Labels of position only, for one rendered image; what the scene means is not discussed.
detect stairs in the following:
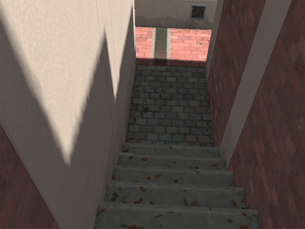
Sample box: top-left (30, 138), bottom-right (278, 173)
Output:
top-left (93, 144), bottom-right (261, 229)

